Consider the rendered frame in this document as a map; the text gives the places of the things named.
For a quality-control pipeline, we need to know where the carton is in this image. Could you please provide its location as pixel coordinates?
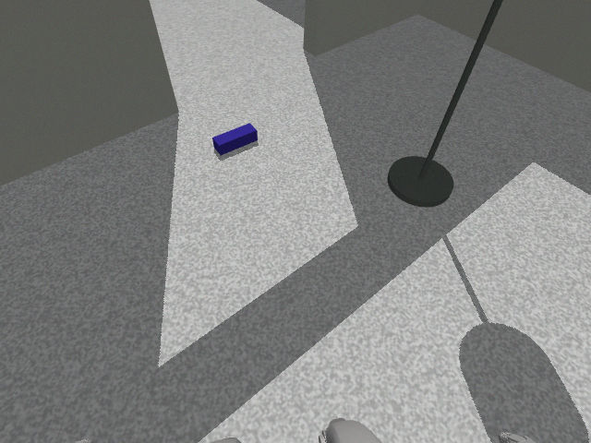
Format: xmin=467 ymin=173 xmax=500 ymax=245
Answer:
xmin=212 ymin=123 xmax=258 ymax=155

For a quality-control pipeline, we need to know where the floor lamp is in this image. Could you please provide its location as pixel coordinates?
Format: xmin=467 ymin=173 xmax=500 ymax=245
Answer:
xmin=387 ymin=0 xmax=503 ymax=208

